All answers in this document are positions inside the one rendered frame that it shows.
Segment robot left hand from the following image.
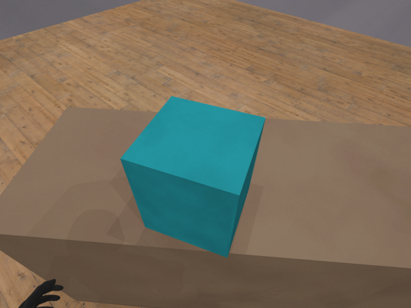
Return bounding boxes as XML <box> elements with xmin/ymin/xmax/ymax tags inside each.
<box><xmin>19</xmin><ymin>279</ymin><xmax>64</xmax><ymax>308</ymax></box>

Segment carton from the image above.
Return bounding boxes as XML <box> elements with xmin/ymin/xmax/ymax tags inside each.
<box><xmin>120</xmin><ymin>96</ymin><xmax>265</xmax><ymax>258</ymax></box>

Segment pedestal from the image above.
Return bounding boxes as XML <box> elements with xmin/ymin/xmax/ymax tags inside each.
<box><xmin>0</xmin><ymin>107</ymin><xmax>411</xmax><ymax>308</ymax></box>

